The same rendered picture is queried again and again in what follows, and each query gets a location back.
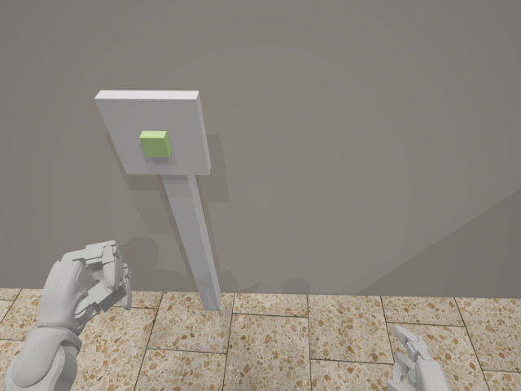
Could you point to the button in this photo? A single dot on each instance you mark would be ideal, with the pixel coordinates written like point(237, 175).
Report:
point(155, 143)

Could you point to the left robot hand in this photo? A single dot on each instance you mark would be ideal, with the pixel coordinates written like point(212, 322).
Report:
point(63, 302)

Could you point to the right robot hand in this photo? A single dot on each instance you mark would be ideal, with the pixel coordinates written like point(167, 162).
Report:
point(425, 375)

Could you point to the left robot forearm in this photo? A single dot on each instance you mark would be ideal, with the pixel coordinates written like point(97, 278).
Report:
point(47, 361)

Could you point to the panel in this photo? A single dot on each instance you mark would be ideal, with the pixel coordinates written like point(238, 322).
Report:
point(126, 114)

